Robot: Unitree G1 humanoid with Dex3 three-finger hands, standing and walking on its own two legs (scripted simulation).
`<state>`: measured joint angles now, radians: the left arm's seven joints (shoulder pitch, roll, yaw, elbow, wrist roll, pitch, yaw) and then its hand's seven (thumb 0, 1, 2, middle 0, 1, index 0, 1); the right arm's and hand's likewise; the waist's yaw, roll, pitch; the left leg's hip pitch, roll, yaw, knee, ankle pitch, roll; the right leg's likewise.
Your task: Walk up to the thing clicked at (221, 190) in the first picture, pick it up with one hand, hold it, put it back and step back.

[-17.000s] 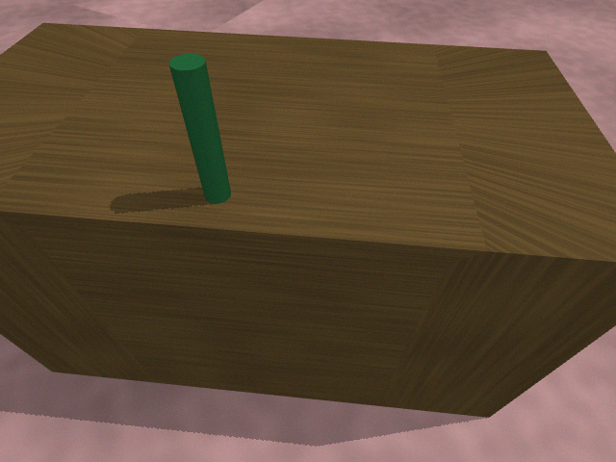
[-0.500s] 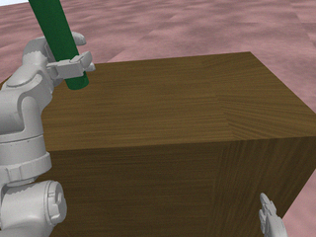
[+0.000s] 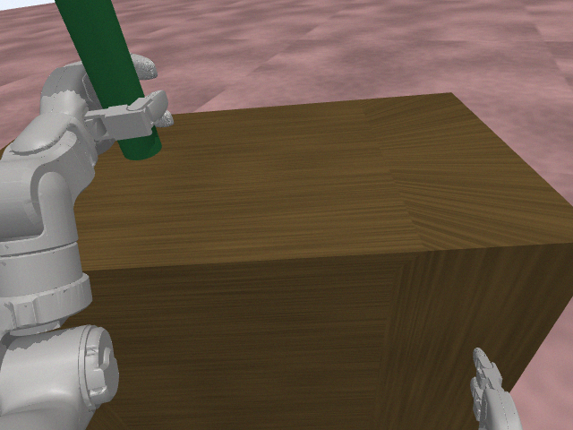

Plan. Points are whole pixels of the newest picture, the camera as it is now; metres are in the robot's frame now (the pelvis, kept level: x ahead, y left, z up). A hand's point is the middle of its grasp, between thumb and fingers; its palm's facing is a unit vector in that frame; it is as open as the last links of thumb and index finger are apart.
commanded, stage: hold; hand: left
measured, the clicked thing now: (102, 48) +0.33 +0.17 +0.41
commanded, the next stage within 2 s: crouch in 1.30 s
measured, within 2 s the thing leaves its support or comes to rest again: neither
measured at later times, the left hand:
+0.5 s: hand (144, 105) +0.35 +0.16 +0.34, palm faces +0.13 -0.99 +0.01, open 5.8 cm
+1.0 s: hand (145, 117) +0.34 +0.16 +0.33, palm faces +0.13 -0.99 +0.01, open 5.8 cm
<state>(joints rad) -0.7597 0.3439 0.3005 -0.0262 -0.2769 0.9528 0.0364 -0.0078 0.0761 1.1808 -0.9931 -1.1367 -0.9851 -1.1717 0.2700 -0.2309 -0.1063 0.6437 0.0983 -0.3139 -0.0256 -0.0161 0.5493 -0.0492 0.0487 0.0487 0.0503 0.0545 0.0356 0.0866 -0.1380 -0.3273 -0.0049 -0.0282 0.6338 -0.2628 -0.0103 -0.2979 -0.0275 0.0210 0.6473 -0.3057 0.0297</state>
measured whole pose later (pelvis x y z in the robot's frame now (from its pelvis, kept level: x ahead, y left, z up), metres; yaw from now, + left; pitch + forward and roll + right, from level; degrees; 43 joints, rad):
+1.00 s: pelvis +0.00 +0.00 +0.00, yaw +0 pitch -2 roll +0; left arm -0.70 0.32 0.31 -0.08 -0.28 0.94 0.06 -0.01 0.08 1.18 -0.99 -1.14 -0.98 -1.18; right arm 0.28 -0.22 -0.12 0.62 0.10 -0.30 -0.02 -0.02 0.54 -0.05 0.05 0.05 0.05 0.05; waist 0.03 0.08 -0.13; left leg -0.33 0.00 -0.03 0.63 -0.27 -0.01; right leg -0.30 -0.03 0.02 0.65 -0.31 0.03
